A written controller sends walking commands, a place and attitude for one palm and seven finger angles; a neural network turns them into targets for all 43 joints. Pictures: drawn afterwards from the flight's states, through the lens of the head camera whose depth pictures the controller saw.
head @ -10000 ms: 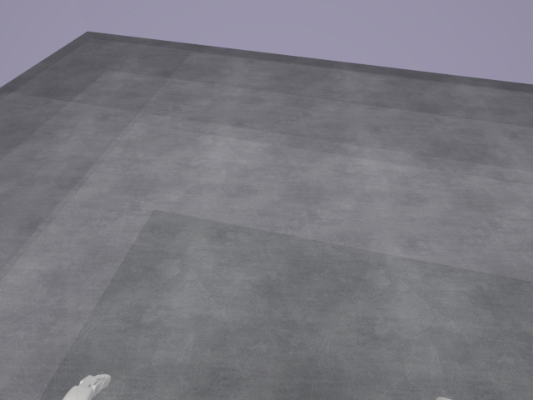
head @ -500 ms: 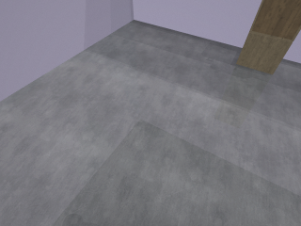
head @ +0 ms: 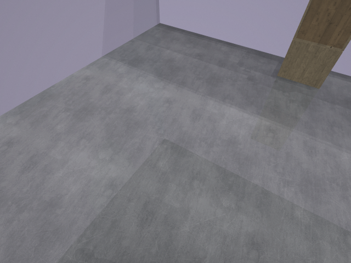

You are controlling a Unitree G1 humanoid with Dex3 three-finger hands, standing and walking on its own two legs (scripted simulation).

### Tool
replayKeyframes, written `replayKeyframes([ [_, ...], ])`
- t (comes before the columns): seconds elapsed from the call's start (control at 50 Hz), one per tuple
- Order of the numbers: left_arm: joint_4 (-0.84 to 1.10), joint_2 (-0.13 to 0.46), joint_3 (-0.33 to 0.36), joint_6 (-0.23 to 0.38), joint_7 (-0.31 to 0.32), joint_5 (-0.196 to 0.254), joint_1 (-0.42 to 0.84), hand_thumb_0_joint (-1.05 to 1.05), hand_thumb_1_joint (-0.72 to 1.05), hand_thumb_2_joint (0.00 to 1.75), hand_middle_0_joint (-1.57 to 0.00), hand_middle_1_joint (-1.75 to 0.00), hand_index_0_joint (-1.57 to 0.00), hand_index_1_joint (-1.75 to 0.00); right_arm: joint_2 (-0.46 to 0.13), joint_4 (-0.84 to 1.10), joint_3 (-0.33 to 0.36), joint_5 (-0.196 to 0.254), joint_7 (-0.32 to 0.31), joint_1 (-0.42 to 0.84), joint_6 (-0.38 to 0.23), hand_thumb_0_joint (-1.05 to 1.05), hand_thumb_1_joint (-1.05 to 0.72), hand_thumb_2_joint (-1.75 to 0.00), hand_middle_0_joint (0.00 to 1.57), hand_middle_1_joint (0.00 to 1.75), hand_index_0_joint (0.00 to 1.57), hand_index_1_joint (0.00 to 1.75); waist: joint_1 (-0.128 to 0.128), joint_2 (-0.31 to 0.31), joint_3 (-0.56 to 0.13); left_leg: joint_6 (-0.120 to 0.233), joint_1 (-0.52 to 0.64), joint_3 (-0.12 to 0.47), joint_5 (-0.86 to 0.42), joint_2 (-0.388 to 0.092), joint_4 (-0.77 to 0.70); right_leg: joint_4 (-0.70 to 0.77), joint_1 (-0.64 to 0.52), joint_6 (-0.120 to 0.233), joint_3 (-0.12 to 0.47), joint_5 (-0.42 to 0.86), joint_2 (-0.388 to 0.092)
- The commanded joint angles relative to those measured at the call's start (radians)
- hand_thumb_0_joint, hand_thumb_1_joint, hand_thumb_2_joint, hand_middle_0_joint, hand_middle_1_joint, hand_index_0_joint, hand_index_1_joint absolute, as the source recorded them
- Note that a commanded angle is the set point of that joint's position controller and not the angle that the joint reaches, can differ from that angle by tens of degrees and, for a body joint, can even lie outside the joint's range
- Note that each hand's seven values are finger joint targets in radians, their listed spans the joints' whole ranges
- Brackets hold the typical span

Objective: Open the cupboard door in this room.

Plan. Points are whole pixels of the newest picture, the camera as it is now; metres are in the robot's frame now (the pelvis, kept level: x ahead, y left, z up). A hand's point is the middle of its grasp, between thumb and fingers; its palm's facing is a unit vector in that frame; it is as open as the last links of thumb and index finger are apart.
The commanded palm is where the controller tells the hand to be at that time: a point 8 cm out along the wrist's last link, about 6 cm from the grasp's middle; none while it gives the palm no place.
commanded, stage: turn or walk to find it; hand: left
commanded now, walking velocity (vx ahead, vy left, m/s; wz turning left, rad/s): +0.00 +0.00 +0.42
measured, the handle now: out of the picture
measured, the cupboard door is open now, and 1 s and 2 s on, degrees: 0 0 0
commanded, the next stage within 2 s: none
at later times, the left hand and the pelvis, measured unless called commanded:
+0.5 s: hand out of the picture +0.00 +0.25 -0.19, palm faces +0.18 -0.96 -0.21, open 7.4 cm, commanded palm none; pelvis -0.02 +0.04 +0.00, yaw +11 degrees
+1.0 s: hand out of the picture -0.05 +0.16 -0.15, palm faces +0.40 -0.87 -0.30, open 7.4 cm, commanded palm none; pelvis -0.02 -0.04 +0.00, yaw +25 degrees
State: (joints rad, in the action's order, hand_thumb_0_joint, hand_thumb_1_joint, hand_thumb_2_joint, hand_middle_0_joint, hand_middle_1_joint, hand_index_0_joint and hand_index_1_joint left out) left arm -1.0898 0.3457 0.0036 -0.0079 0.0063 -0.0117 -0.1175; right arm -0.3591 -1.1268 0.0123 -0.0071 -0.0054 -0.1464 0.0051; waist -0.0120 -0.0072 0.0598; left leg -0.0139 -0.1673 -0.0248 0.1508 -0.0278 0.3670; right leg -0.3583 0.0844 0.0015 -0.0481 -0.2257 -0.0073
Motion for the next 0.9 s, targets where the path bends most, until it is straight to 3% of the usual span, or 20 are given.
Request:
replayKeyframes([
  [0.0, 0.051, 0.105, 0.025, -0.004, 0.014, 0.002, -0.033, 0.0, 0.9, 0.9, -0.2, -0.3, -0.2, -0.3, -0.077, 0.072, 0.009, -0.007, 0.003, 0.005, 0.003, 0.0, -0.9, -0.9, 0.2, 0.3, 0.2, 0.3, 0.02, 0.012, -0.018, 0.013, -0.068, 0.114, -0.041, -0.097, 0.003, 0.039, 0.067, -0.008, 0.076, -0.023, -0.148],
  [0.1, 0.083, 0.135, 0.04, -0.01, 0.019, -0.001, -0.042, 0.0, 0.9, 0.9, -0.2, -0.3, -0.2, -0.3, -0.056, 0.105, 0.02, -0.008, 0.008, -0.016, 0.02, 0.0, -0.9, -0.9, 0.2, 0.3, 0.2, 0.3, 0.02, 0.111, -0.027, -0.005, -0.144, 0.063, 0.011, -0.041, 0.175, 0.051, 0.088, 0.055, 0.118, -0.005, -0.252],
  [0.16, 0.115, 0.132, 0.048, -0.005, 0.023, -0.009, -0.033, 0.0, 0.9, 0.9, -0.2, -0.3, -0.2, -0.3, -0.037, 0.123, 0.036, -0.01, 0.007, -0.044, 0.027, 0.0, -0.9, -0.9, 0.2, 0.3, 0.2, 0.3, 0.012, 0.179, -0.035, -0.016, -0.178, 0.017, 0.214, -0.018, 0.36, 0.013, 0.088, 0.133, 0.118, 0.199, -0.33],
  [0.2, 0.13, 0.12, 0.053, -0.003, 0.028, -0.014, -0.024, 0.0, 0.9, 0.9, -0.2, -0.3, -0.2, -0.3, -0.022, 0.13, 0.042, -0.005, 0.008, -0.057, 0.026, 0.0, -0.9, -0.9, 0.2, 0.3, 0.2, 0.3, 0.001, 0.172, -0.014, -0.018, -0.161, 0.001, 0.228, -0.041, 0.342, -0.048, 0.103, 0.139, 0.068, 0.324, -0.338],
  [0.22, 0.131, 0.112, 0.054, -0.004, 0.025, -0.012, -0.031, 0.0, 0.9, 0.9, -0.2, -0.3, -0.2, -0.3, -0.015, 0.132, 0.043, -0.003, 0.01, -0.07, 0.021, 0.0, -0.9, -0.9, 0.2, 0.3, 0.2, 0.3, -0.005, 0.119, -0.023, -0.015, -0.121, 0.006, 0.137, -0.046, 0.245, -0.124, 0.109, 0.109, 0.027, 0.351, -0.312],
  [0.24, 0.136, 0.097, 0.052, -0.01, 0.022, -0.006, -0.045, 0.0, 0.9, 0.9, -0.2, -0.3, -0.2, -0.3, -0.031, 0.133, 0.047, -0.005, 0.011, -0.106, 0.013, 0.0, -0.9, -0.9, 0.2, 0.3, 0.2, 0.3, -0.018, 0.012, -0.053, 0.012, -0.037, 0.093, -0.114, -0.09, 0.133, -0.247, 0.175, 0.043, -0.041, 0.246, -0.245],
  [0.26, 0.149, 0.033, 0.043, -0.016, 0.019, 0.003, -0.074, 0.0, 0.9, 0.9, -0.2, -0.3, -0.2, -0.3, -0.094, 0.14, 0.059, -0.012, 0.008, -0.135, 0.003, 0.0, -0.9, -0.9, 0.2, 0.3, 0.2, 0.3, -0.021, -0.224, -0.067, 0.1, 0.016, 0.362, -0.362, -0.247, 0.02, -0.432, 0.292, -0.046, -0.112, -0.056, -0.101],
  [0.28, 0.168, 0.015, 0.035, -0.019, 0.023, 0.002, -0.039, 0.0, 0.9, 0.9, -0.2, -0.3, -0.2, -0.3, -0.123, 0.128, 0.071, -0.012, 0.002, -0.169, 0.002, 0.0, -0.9, -0.9, 0.2, 0.3, 0.2, 0.3, -0.04, -0.278, -0.063, 0.194, -0.009, 0.475, -0.361, -0.339, -0.084, -0.621, 0.329, -0.058, -0.052, -0.406, -0.042],
  [0.3, 0.16, 0.021, 0.043, -0.032, 0.029, -0.005, -0.024, 0.0, 0.9, 0.9, -0.2, -0.3, -0.2, -0.3, -0.114, 0.118, 0.075, -0.013, -0.009, -0.178, 0.002, 0.0, -0.9, -0.9, 0.2, 0.3, 0.2, 0.3, -0.041, -0.237, -0.054, 0.188, -0.023, 0.491, -0.238, -0.317, -0.108, -0.706, 0.361, -0.046, 0.041, -0.39, -0.056],
  [0.36, 0.149, 0.007, 0.056, -0.027, 0.017, -0.01, -0.038, 0.0, 0.9, 0.9, -0.2, -0.3, -0.2, -0.3, -0.071, 0.149, 0.072, -0.011, -0.017, -0.107, -0.002, 0.0, -0.9, -0.9, 0.2, 0.3, 0.2, 0.3, -0.006, -0.124, -0.073, 0.166, -0.001, 0.396, -0.053, -0.236, -0.094, -0.784, 0.435, -0.052, 0.07, -0.231, -0.07],
  [0.44, 0.139, -0.014, 0.06, -0.021, 0.013, -0.012, -0.072, 0.0, 0.9, 0.9, -0.2, -0.3, -0.2, -0.3, -0.038, 0.162, 0.076, -0.005, -0.02, -0.119, -0.012, 0.0, -0.9, -0.9, 0.2, 0.3, 0.2, 0.3, -0.005, -0.093, -0.156, 0.154, 0.088, 0.325, -0.116, -0.181, -0.079, -0.776, 0.459, -0.075, 0.07, -0.145, -0.062],
  [0.6, 0.175, -0.033, 0.062, -0.024, 0.02, -0.006, -0.019, 0.0, 0.9, 0.9, -0.2, -0.3, -0.2, -0.3, -0.035, 0.172, 0.093, -0.015, -0.015, -0.145, 0.004, 0.0, -0.9, -0.9, 0.2, 0.3, 0.2, 0.3, -0.034, -0.142, -0.111, 0.19, 0.04, 0.417, -0.071, -0.185, -0.086, -0.578, 0.4, -0.082, 0.064, -0.22, -0.04],
  [0.68, 0.177, -0.038, 0.059, -0.025, 0.022, -0.001, -0.07, 0.0, 0.9, 0.9, -0.2, -0.3, -0.2, -0.3, -0.055, 0.195, 0.1, -0.02, -0.009, -0.095, 0.017, 0.0, -0.9, -0.9, 0.2, 0.3, 0.2, 0.3, -0.01, -0.172, -0.084, 0.184, -0.098, 0.459, 0.035, -0.17, -0.095, -0.419, 0.255, -0.06, 0.056, -0.218, -0.017],
  [0.74, 0.156, -0.028, 0.068, -0.018, 0.022, 0.004, -0.182, 0.0, 0.9, 0.9, -0.2, -0.3, -0.2, -0.3, -0.059, 0.219, 0.108, -0.021, -0.004, -0.058, 0.027, 0.0, -0.9, -0.9, 0.2, 0.3, 0.2, 0.3, 0.035, -0.144, -0.103, 0.133, -0.216, 0.433, 0.123, -0.113, -0.068, -0.182, 0.06, -0.045, 0.024, -0.113, 0.005],
  [0.76, 0.148, -0.006, 0.075, -0.011, 0.024, 0.0, -0.222, 0.0, 0.9, 0.9, -0.2, -0.3, -0.2, -0.3, -0.04, 0.227, 0.108, -0.016, -0.002, -0.052, 0.032, 0.0, -0.9, -0.9, 0.2, 0.3, 0.2, 0.3, 0.053, -0.094, -0.102, 0.094, -0.308, 0.388, 0.181, -0.062, -0.008, -0.047, -0.054, -0.041, 0.025, -0.045, -0.016],
  [0.78, 0.16, 0.071, 0.088, 0.002, 0.03, -0.018, -0.234, 0.0, 0.9, 0.9, -0.2, -0.3, -0.2, -0.3, 0.019, 0.233, 0.101, -0.007, 0.004, -0.075, 0.036, 0.0, -0.9, -0.9, 0.2, 0.3, 0.2, 0.3, 0.058, 0.115, -0.109, 0.026, -0.44, 0.266, 0.279, 0.045, 0.221, 0.108, -0.131, 0.014, 0.226, -0.182, -0.204],
  [0.8, 0.197, 0.135, 0.095, 0.003, 0.034, -0.023, -0.166, 0.0, 0.9, 0.9, -0.2, -0.3, -0.2, -0.3, 0.061, 0.255, 0.095, -0.011, 0.001, -0.064, 0.033, 0.0, -0.9, -0.9, 0.2, 0.3, 0.2, 0.3, 0.05, 0.335, -0.03, -0.025, -0.534, 0.117, 0.379, 0.142, 0.504, 0.194, 0.005, 0.104, 0.501, -0.269, -0.441],
  [0.82, 0.228, 0.112, 0.086, -0.002, 0.036, -0.011, -0.099, 0.0, 0.9, 0.9, -0.2, -0.3, -0.2, -0.3, 0.001, 0.25, 0.106, -0.021, 0.005, -0.039, 0.036, 0.0, -0.9, -0.9, 0.2, 0.3, 0.2, 0.3, 0.032, 0.215, 0.003, -0.008, -0.454, 0.156, 0.363, 0.081, 0.667, 0.196, 0.201, 0.131, 0.439, -0.247, -0.459],
  [0.84, 0.244, 0.07, 0.086, 0.006, 0.037, -0.011, -0.021, 0.0, 0.9, 0.9, -0.2, -0.3, -0.2, -0.3, 0.012, 0.234, 0.107, -0.025, 0.011, -0.066, 0.047, 0.0, -0.9, -0.9, 0.2, 0.3, 0.2, 0.3, -0.014, 0.186, 0.034, -0.007, -0.427, 0.164, 0.292, 0.067, 0.757, 0.194, 0.267, 0.113, 0.34, -0.219, -0.383],
  [0.88, 0.249, 0.022, 0.071, 0.015, 0.033, -0.007, 0.021, 0.0, 0.9, 0.9, -0.2, -0.3, -0.2, -0.3, 0.022, 0.194, 0.106, -0.022, 0.017, -0.121, 0.055, 0.0, -0.9, -0.9, 0.2, 0.3, 0.2, 0.3, -0.051, 0.146, 0.035, -0.021, -0.405, 0.125, 0.217, 0.05, 0.859, 0.127, 0.256, 0.079, 0.204, -0.039, -0.292],
])
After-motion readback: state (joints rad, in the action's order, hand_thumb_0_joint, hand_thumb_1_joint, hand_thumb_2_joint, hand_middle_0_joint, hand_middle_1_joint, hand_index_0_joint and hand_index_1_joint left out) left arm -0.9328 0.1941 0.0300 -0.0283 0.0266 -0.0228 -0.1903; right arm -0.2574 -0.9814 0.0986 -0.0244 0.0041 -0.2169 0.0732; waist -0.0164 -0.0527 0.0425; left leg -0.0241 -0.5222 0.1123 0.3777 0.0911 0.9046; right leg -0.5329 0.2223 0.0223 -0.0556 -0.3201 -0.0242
